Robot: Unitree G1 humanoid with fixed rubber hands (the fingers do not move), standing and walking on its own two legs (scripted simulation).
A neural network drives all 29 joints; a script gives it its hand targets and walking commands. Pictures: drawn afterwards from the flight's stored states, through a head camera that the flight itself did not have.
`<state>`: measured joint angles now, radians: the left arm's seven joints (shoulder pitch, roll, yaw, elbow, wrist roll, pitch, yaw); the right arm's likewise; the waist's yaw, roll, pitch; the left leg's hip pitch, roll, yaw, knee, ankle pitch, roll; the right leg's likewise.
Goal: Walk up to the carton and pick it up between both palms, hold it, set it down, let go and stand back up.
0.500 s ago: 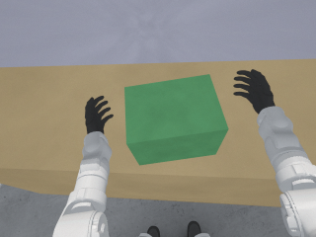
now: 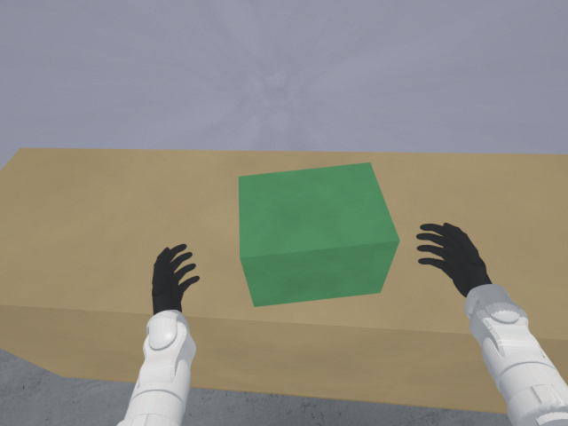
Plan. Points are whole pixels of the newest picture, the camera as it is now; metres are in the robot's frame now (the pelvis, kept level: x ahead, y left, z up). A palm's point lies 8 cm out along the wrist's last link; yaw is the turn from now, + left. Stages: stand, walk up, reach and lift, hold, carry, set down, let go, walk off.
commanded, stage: set down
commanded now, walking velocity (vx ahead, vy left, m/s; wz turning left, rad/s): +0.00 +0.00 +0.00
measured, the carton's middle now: (311, 236) +0.45 +0.01 -0.04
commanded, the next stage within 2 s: none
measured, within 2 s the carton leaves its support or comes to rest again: neither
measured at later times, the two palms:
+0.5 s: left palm (161, 341) +0.24 +0.23 -0.03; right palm (466, 323) +0.28 -0.22 -0.02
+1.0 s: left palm (158, 348) +0.23 +0.23 -0.04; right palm (459, 332) +0.27 -0.21 -0.04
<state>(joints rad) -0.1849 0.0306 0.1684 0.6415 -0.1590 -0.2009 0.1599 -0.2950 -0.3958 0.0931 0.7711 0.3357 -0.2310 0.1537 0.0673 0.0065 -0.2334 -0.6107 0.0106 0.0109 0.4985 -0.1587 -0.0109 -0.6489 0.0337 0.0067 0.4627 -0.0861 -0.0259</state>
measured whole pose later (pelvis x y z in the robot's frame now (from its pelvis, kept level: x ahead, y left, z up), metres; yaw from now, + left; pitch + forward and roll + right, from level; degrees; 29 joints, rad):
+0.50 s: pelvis +0.03 +0.01 +0.01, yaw +0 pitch +9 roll +0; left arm 0.04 0.03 0.12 0.63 -0.16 -0.27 0.17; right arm -0.04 -0.33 0.09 0.82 0.34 -0.40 0.17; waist 0.07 -0.01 -0.16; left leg -0.44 0.01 0.01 0.50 -0.22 -0.01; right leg -0.48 0.03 0.01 0.46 -0.15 -0.03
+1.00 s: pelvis +0.07 +0.02 +0.01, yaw +0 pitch +6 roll -1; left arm 0.25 0.03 0.10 0.47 -0.10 -0.27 0.10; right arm 0.12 -0.29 0.09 0.80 0.34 -0.53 0.13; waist 0.07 -0.01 -0.09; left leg -0.30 0.01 0.01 0.50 -0.30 0.00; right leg -0.34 0.03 0.01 0.46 -0.22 -0.03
